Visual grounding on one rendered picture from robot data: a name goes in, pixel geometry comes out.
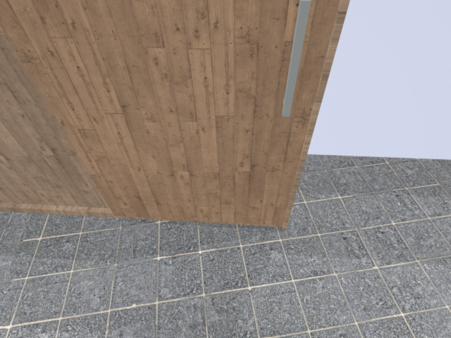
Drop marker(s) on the handle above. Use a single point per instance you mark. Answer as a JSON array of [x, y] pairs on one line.
[[302, 16]]

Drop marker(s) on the wardrobe door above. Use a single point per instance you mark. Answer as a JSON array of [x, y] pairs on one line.
[[38, 164], [175, 106]]

